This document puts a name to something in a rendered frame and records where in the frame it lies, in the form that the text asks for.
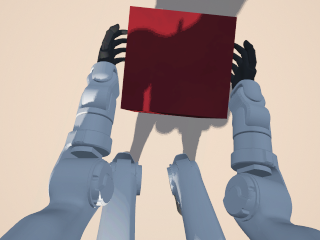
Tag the carton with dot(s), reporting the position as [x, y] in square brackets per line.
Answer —
[178, 63]

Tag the left robot upper arm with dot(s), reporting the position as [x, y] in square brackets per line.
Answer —
[77, 188]

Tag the left robot hand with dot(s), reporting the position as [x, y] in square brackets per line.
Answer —
[107, 52]

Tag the robot right shin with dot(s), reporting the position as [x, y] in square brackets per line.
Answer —
[192, 162]

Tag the right robot hand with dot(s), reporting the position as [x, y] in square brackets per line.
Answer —
[246, 69]

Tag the left robot forearm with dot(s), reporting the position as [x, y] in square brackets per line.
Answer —
[91, 135]

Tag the right robot forearm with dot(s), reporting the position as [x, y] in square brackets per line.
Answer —
[251, 133]

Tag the right robot thigh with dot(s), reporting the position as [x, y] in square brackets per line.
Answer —
[199, 217]

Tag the right robot upper arm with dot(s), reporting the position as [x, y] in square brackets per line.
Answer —
[262, 208]

